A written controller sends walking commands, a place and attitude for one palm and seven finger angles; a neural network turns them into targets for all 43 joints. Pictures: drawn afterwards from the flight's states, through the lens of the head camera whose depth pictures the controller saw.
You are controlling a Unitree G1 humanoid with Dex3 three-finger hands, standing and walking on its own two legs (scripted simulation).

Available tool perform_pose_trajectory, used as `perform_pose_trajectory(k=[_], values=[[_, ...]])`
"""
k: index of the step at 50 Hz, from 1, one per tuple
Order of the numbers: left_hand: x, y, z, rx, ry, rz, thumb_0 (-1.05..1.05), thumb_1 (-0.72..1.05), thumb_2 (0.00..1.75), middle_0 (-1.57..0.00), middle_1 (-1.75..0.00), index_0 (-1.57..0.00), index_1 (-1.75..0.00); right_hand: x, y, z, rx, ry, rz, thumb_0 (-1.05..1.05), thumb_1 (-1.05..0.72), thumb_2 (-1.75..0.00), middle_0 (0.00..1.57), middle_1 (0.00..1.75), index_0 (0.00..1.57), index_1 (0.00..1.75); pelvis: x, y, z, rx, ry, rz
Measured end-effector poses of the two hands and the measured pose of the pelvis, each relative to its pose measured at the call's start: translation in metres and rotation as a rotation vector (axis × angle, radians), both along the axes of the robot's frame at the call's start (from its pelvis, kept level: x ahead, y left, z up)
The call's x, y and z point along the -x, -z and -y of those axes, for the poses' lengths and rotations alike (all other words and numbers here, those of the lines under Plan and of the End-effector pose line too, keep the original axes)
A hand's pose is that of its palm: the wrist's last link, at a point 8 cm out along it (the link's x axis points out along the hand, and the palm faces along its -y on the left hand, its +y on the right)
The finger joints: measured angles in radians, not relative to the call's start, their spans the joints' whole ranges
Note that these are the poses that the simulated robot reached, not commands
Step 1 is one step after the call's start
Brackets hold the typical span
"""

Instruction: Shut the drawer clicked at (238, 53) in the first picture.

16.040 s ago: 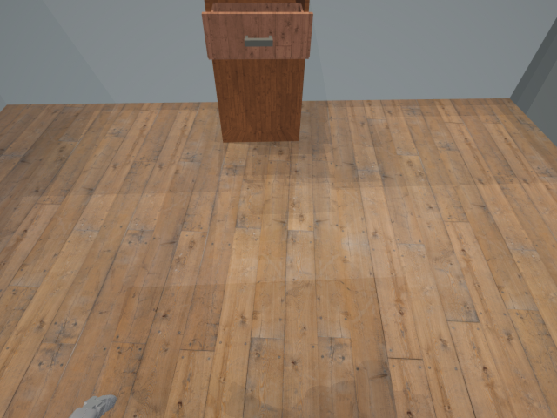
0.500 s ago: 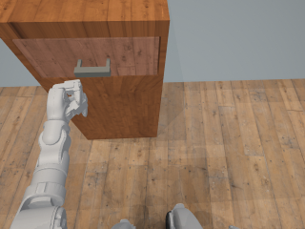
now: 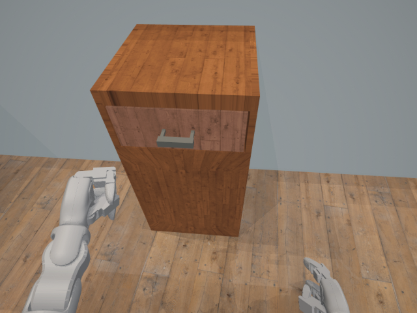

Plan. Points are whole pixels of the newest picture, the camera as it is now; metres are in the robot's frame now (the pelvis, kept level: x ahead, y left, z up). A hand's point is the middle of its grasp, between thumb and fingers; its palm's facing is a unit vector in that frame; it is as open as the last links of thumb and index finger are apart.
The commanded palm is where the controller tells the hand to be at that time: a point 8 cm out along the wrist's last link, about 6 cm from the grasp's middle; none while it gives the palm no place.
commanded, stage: draw the hand back to the body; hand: left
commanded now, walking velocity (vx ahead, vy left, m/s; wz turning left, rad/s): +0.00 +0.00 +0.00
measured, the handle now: (176, 137) +0.59 +0.14 -0.04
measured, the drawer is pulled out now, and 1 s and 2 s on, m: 0.00 0.00 0.00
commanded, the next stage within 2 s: step back with the hand held close in 0.62 s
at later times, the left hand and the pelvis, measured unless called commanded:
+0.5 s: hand (24, 234) +0.18 +0.24 +0.19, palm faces +0.42 -0.80 -0.43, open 3.3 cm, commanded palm +0.13 +0.28 +0.19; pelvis +0.00 +0.00 +0.01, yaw +0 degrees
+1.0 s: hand (37, 241) +0.18 +0.24 +0.17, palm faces +0.32 -0.81 -0.49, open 3.2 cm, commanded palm +0.11 +0.28 +0.19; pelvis -0.03 +0.01 +0.01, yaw -1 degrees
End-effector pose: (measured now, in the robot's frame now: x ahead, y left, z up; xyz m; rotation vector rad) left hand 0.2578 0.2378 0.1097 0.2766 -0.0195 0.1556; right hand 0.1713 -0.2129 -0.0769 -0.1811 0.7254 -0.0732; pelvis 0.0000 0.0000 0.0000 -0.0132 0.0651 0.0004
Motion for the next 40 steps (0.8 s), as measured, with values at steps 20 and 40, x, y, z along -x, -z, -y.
perform_pose_trajectory(k=[20,40], values=[[0.102,-0.077,-0.036,-0.183,-0.189,0.152,0.02,0.89,0.9,-1.4,-1.6,-1.4,-1.6,-0.005,-0.014,0.001,0.026,-0.066,0.068,0.02,-0.9,-0.9,0.2,0.3,0.2,0.3,-0.004,-0.013,0.003,0.006,-0.003,0.118],[0.123,-0.089,-0.036,-0.236,-0.216,0.209,0.02,0.89,0.9,-1.41,-1.6,-1.41,-1.6,0.014,-0.013,0.009,0.036,-0.059,0.086,0.02,-0.9,-0.9,0.2,0.3,0.2,0.3,0.008,-0.012,0.008,0.002,0.004,0.14]])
